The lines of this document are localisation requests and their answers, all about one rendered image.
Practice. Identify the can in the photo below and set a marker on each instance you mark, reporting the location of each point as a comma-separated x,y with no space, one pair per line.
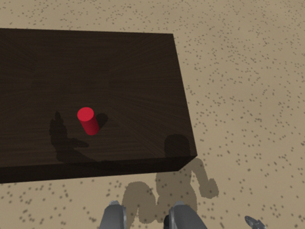
88,120

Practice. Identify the right robot hand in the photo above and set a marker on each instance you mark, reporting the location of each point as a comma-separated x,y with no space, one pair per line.
254,223

